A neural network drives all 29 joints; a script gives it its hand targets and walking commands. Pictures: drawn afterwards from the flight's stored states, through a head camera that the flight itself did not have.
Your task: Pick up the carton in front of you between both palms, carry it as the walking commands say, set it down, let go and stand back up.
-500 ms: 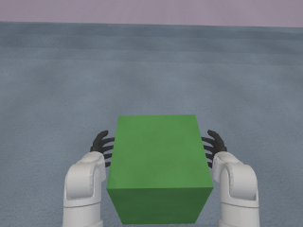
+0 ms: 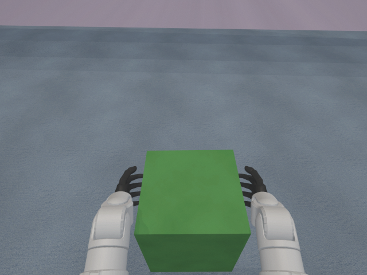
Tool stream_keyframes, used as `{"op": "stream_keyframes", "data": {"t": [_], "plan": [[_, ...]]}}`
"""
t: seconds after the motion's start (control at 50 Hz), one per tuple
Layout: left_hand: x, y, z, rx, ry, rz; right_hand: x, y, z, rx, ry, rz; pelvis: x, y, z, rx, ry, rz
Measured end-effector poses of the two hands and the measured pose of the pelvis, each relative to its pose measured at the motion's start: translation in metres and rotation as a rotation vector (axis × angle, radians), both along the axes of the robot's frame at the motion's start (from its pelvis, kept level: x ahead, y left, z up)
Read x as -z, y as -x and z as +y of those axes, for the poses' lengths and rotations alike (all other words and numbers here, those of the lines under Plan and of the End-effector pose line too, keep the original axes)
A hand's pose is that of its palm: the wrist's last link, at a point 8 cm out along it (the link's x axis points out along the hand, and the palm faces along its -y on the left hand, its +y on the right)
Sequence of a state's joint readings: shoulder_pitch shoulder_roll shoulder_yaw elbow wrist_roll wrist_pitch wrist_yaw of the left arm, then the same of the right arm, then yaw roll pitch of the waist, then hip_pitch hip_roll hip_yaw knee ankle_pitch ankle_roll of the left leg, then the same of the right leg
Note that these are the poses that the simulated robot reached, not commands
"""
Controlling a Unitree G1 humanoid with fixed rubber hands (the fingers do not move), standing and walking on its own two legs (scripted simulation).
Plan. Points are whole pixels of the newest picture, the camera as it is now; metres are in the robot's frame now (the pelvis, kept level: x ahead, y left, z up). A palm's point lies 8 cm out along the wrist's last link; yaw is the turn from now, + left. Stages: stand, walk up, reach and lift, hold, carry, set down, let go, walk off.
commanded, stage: carry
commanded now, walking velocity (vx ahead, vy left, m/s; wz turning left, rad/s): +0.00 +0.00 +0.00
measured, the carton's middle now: (190, 212) +0.28 +0.00 -0.05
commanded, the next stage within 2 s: hold in 0.60 s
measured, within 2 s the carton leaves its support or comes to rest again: neither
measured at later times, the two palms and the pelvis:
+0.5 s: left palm (123, 196) +0.27 +0.15 +0.03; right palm (255, 197) +0.28 -0.15 +0.03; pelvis -0.01 +0.00 +0.00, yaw +0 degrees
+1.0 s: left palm (108, 212) +0.23 +0.17 +0.04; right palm (245, 197) +0.27 -0.12 +0.04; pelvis -0.02 -0.01 +0.01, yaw +6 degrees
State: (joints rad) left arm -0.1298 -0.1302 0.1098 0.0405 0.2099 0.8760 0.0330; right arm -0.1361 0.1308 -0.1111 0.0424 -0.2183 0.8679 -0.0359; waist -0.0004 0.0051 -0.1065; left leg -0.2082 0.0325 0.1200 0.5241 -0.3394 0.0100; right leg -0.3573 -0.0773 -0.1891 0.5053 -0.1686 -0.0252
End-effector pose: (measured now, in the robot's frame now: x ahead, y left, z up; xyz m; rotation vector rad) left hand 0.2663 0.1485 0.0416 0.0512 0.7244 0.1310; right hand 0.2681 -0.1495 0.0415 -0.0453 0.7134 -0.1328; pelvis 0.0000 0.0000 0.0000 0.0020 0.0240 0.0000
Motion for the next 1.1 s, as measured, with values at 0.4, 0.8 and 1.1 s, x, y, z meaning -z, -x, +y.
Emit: {"op": "stream_keyframes", "data": {"t": [0.4, 0.8, 1.1], "plan": [[0.005, -0.011, 0.001, 0.002, -0.002, -0.06, 0.004, -0.01, 0.001, 0.002, 0.0, -0.06, 0.001, 0.006, 0.001, 0.0, 0.001, 0.008], [0.005, 0.018, 0.022, -0.061, -0.02, -0.039, 0.006, -0.003, 0.023, -0.08, 0.006, -0.041, -0.008, 0.014, 0.001, -0.08, -0.004, -0.122], [-0.002, 0.031, 0.015, -0.106, -0.024, -0.053, 0.001, -0.002, 0.017, -0.118, -0.004, -0.055, -0.006, 0.027, -0.017, -0.115, -0.007, -0.165]]}}
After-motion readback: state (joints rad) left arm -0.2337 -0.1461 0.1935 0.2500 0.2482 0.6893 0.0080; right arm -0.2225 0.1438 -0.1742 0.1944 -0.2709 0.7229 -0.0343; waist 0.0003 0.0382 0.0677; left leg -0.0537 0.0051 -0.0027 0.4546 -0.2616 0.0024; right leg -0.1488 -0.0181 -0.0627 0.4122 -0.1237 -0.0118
